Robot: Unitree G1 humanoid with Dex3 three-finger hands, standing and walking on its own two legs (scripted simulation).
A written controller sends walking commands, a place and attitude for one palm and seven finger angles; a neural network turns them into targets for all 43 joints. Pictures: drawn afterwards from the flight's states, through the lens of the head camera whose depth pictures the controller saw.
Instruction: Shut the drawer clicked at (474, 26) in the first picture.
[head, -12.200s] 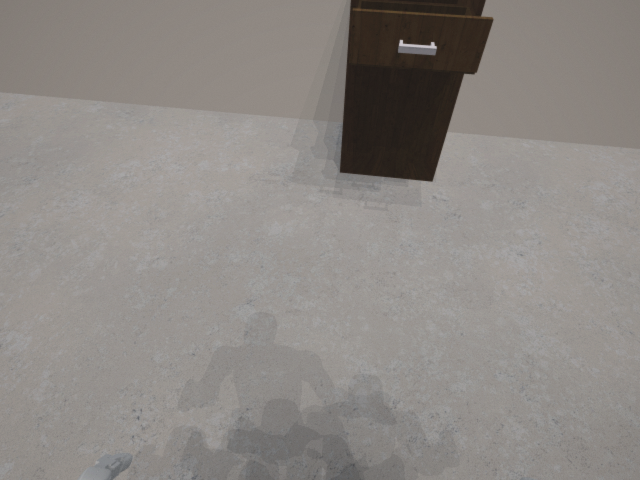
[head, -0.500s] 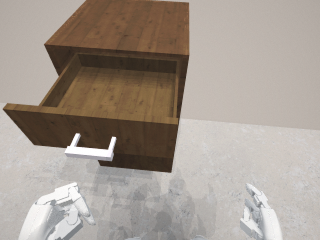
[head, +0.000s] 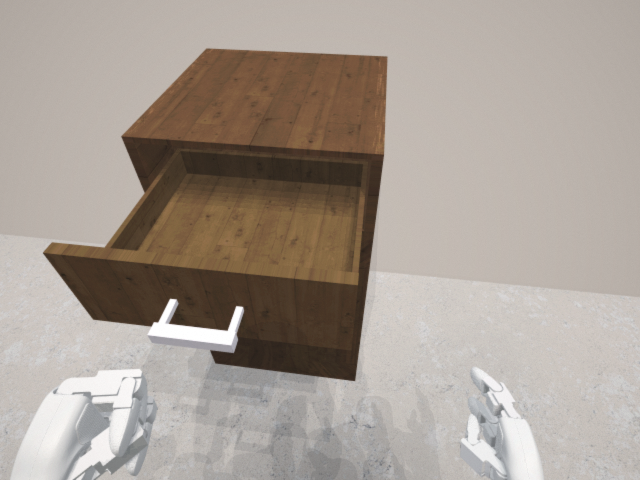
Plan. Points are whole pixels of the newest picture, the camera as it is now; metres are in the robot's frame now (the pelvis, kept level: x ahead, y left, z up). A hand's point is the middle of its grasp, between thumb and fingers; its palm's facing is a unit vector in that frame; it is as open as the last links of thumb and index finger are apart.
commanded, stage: raise the hand and make a fist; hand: left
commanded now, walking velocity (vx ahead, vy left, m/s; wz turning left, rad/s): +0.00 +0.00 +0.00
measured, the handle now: (199, 323) +0.31 +0.21 +0.02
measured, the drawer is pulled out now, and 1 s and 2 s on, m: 0.27 0.27 0.27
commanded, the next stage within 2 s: bring the fist close to the handle in 0.34 s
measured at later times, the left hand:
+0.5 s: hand (151, 454) +0.12 +0.17 +0.12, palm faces +0.04 -0.99 -0.13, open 3.2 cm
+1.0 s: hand (177, 428) +0.16 +0.17 +0.06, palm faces +0.02 -1.00 -0.08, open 3.2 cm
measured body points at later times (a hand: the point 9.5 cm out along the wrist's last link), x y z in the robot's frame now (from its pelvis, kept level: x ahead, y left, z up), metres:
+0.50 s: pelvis -0.01 -0.02 +0.01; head -0.03 -0.03 +0.45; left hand +0.11 +0.22 +0.13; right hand +0.20 -0.22 -0.04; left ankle -0.03 +0.10 -0.70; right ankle +0.02 -0.12 -0.70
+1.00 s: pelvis -0.02 -0.01 -0.01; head +0.02 -0.02 +0.44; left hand +0.15 +0.23 +0.07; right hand +0.17 -0.25 -0.07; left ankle -0.03 +0.10 -0.70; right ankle +0.02 -0.12 -0.70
